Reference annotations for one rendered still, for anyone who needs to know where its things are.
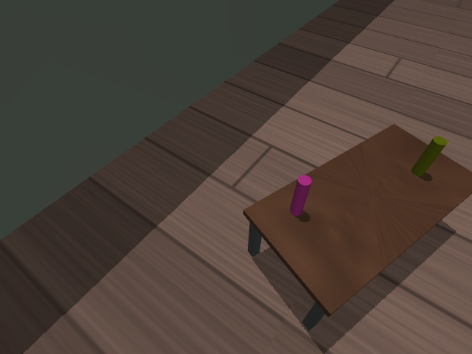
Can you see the coffee table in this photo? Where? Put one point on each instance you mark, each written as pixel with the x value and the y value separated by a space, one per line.
pixel 363 210

